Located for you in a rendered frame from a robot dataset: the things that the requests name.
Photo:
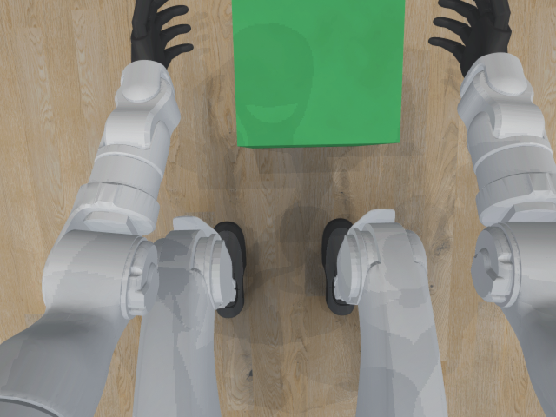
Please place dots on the right robot shin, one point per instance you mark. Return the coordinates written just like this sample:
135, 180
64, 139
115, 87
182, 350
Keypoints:
379, 215

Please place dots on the left robot hand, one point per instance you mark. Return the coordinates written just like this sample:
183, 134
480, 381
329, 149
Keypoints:
148, 41

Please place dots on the carton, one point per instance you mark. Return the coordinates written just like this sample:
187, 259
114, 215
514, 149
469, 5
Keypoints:
317, 73

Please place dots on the robot left forearm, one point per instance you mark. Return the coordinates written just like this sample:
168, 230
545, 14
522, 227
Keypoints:
121, 195

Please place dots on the left robot upper arm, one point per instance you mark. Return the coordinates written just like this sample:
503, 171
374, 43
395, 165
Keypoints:
95, 283

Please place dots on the right robot hand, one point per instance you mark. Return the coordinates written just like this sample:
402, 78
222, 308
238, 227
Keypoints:
489, 32

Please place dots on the right robot upper arm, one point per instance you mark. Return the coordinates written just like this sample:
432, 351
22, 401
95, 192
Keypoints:
515, 267

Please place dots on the robot right forearm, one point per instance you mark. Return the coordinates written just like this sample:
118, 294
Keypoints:
506, 138

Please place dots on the left robot shin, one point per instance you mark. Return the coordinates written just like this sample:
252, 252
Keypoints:
194, 223

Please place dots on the robot shin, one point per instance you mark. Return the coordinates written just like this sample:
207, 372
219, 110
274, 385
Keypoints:
194, 223
379, 215

